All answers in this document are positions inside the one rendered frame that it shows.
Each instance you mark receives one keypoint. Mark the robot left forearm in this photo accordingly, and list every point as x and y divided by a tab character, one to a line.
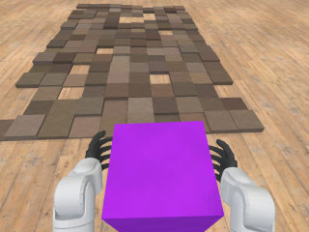
74	200

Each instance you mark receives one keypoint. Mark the right robot hand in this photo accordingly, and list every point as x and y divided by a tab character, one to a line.
226	159

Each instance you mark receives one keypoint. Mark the robot right forearm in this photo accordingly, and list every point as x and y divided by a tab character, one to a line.
252	209

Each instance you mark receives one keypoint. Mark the carton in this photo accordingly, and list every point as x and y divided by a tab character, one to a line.
161	179

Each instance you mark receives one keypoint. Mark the left robot hand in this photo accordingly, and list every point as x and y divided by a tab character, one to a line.
94	151

